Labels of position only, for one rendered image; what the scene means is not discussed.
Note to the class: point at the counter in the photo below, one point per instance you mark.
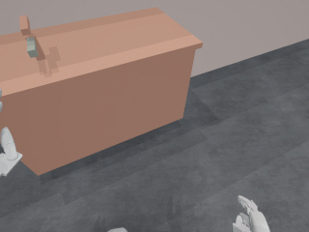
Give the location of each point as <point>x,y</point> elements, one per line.
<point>96,83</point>

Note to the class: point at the right robot hand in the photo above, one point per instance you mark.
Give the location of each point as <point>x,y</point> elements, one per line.
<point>254,222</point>

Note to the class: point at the tap lever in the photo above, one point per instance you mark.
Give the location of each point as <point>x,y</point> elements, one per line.
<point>32,47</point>

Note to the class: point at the left robot hand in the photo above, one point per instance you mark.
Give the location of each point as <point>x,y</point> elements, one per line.
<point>11,157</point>

